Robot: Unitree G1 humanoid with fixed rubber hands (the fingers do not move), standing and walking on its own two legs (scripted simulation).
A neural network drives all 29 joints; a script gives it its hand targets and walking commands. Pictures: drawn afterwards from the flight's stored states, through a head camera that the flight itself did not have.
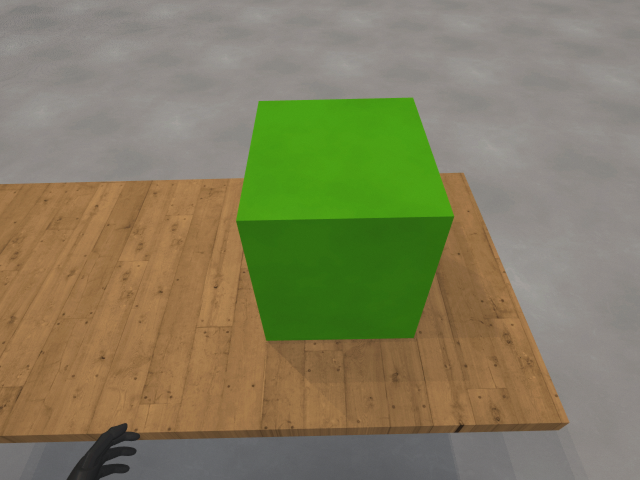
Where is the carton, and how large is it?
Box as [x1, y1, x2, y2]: [236, 98, 453, 340]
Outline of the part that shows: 412,98 283,100 258,102 236,222 266,340 413,337 453,218 453,214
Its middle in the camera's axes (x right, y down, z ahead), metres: +0.03 -0.03 +0.64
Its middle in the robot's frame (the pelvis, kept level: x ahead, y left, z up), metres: +0.51 -0.02 +0.02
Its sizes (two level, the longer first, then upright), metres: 0.272 0.248 0.286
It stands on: a table, 0.63 m high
